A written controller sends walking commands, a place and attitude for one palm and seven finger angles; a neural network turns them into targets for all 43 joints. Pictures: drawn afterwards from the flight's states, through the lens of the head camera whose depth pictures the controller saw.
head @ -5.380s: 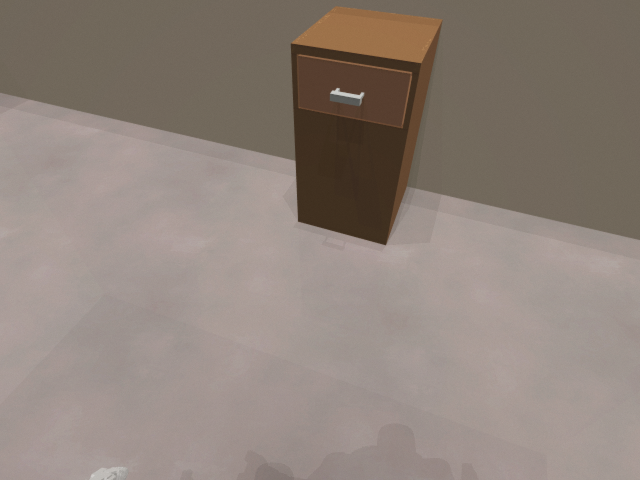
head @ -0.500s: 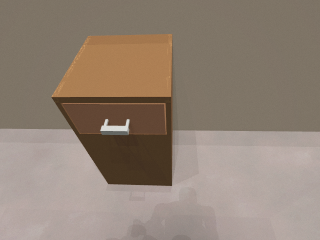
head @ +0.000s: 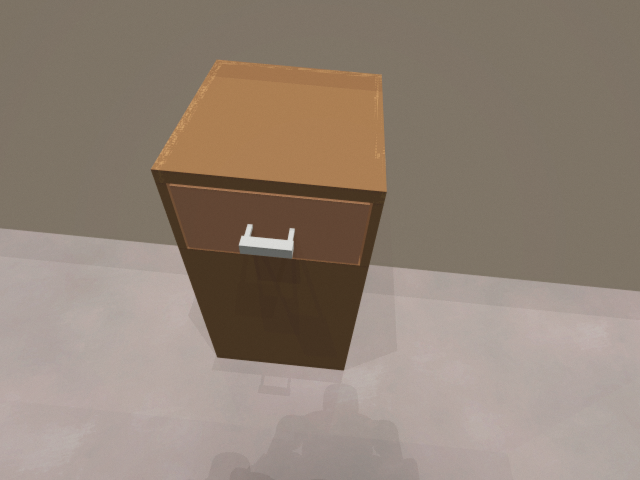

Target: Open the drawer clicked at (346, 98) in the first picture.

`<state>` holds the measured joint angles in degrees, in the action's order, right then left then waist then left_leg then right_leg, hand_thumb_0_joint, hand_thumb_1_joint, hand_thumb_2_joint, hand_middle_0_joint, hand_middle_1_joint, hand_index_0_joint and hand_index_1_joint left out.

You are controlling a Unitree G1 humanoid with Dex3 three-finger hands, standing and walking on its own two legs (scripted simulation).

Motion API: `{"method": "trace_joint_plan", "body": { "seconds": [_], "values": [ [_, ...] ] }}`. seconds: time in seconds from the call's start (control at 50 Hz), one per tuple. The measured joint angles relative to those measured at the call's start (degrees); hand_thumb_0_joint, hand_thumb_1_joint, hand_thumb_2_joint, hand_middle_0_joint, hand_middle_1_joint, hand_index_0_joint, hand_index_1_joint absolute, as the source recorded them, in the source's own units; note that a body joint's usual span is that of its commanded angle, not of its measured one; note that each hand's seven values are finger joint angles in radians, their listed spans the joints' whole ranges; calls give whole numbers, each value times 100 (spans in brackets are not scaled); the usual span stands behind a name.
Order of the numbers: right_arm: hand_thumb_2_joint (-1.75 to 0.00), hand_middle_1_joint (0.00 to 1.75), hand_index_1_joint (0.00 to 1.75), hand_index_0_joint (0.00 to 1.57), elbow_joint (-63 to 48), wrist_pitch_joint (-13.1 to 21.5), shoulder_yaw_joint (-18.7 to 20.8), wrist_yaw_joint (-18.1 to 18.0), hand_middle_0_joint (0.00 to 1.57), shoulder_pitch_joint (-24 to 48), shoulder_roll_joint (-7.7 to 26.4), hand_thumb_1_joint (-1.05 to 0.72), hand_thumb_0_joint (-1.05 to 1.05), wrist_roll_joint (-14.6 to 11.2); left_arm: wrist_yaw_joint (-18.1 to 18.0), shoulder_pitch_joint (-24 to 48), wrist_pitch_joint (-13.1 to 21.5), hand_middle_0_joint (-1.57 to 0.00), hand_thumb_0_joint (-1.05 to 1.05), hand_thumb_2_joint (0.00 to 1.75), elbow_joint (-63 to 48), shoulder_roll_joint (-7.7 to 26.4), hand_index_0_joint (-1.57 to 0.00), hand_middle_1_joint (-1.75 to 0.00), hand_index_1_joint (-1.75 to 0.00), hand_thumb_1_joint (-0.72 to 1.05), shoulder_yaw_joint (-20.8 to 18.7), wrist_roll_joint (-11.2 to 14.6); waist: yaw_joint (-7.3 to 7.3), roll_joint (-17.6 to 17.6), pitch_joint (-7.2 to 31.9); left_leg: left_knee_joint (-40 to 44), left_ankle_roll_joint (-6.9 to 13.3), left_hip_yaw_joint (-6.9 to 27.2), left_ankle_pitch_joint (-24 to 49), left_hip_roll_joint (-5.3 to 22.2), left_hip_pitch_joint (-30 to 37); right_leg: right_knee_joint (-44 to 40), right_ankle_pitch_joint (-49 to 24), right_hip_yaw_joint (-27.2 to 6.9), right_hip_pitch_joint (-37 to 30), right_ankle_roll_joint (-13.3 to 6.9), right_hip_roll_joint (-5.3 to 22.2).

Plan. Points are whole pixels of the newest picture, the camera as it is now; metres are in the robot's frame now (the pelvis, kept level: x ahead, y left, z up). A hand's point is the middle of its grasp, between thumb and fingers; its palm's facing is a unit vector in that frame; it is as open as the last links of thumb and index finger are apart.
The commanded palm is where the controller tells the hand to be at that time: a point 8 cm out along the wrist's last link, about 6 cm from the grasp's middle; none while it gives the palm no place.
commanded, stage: come to a stop and stand still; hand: left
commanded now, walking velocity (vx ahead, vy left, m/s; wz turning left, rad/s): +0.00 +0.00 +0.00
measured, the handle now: (268, 239) +0.55 +0.15 -0.11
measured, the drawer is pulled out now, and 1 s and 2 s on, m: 0.00 0.00 0.00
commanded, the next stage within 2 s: look again from close up in 0.54 s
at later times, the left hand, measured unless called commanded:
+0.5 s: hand out of the picture -0.03 +0.14 -0.17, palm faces +0.02 -0.98 -0.18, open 7.3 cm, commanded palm none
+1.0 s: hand out of the picture +0.01 +0.17 -0.18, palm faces +0.03 -0.98 -0.20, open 7.3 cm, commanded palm none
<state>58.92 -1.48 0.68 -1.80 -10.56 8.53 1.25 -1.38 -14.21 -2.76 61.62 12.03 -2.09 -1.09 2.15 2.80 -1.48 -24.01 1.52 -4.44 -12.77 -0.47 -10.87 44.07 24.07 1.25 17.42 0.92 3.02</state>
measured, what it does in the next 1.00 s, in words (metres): steps on the spot: right foot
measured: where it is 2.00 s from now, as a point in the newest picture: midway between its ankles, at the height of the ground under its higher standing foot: outside the picture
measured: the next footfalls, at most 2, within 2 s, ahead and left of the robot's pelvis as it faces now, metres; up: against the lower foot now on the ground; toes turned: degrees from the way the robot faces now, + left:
right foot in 0.08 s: +0.00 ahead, -0.12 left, +0.00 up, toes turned -2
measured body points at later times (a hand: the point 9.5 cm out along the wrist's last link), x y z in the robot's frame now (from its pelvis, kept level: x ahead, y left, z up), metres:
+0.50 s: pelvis -0.02 -0.02 +0.00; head -0.01 -0.03 +0.45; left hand -0.03 +0.19 -0.16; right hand -0.06 -0.23 -0.16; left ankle +0.00 +0.11 -0.74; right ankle -0.04 -0.12 -0.74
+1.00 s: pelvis -0.01 +0.00 -0.01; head -0.02 +0.00 +0.44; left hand +0.01 +0.22 -0.16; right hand -0.01 -0.22 -0.17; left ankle +0.00 +0.11 -0.74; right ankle -0.04 -0.12 -0.74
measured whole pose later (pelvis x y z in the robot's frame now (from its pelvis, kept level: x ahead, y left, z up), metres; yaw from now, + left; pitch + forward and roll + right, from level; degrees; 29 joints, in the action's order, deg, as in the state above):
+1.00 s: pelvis -0.01 +0.00 -0.01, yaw +0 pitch -2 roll +0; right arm 62.0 0.6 -0.9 -1.4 -18.3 8.6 1.1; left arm -2.7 -17.8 1.1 61.2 8.5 0.6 -0.7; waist -0.2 -0.5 0.3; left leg -31.7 0.8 -2.9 -16.7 0.8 -13.4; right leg 30.5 19.8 2.7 9.0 0.0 1.1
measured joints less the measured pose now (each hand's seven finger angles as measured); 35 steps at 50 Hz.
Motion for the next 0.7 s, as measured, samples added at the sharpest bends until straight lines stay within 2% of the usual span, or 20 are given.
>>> {"method": "trace_joint_plan", "body": {
  "seconds": [0.06,0.08,0.14,0.22,0.46,0.64,0.7],
  "values": [
    [-90,30,30,20,74,67,7,9,20,-23,5,-93,0,-29,-9,-134,57,-20,1,90,132,-89,-20,-30,-30,91,80,18,-30,-28,24,14,-6,-90,24,-68,-39,-1035,-436,16,-519,34,41],
    [-90,30,30,20,104,91,4,13,20,-37,-4,-93,0,-50,-17,-174,100,-20,1,90,177,-107,-20,-30,-30,91,104,22,-34,-5,32,-48,-21,-135,-3,-104,-82,-1438,-566,-15,-702,-16,68],
    [-90,30,30,20,240,123,61,-13,20,-44,113,-94,0,-92,-42,-207,182,-20,1,90,355,-327,-20,-30,-30,91,188,32,-126,-307,-24,-46,-69,-96,18,34,-36,-1721,-612,34,-870,-72,-73],
    [-90,30,30,20,421,116,27,2,20,-200,155,-94,0,-80,-60,-256,239,-20,1,90,416,-451,-20,-30,-30,91,241,53,-199,-378,7,99,-114,-61,111,100,84,-1872,-754,68,-992,-94,-149],
    [-90,30,30,20,789,47,-85,3,20,-784,-71,-92,1,-35,-74,-211,239,-20,2,90,397,-480,-20,-30,-30,92,241,87,-263,-291,6,163,-231,36,233,244,73,-2022,-885,160,-1038,-230,-303],
    [-90,30,30,20,844,91,-93,-20,20,-960,-201,-91,1,-41,-84,-294,270,-20,1,90,407,-571,-20,-30,-30,91,228,99,-284,-315,-12,135,-262,53,217,278,22,-2011,-872,174,-998,-264,-338],
    [-90,30,30,20,633,87,-80,58,20,-915,-135,-91,1,-40,-165,-378,427,-20,1,90,296,-641,-20,-30,-30,91,294,31,-301,-483,-18,-476,-236,223,-168,387,-353,-1913,-856,227,-851,-267,-462]
  ]
}}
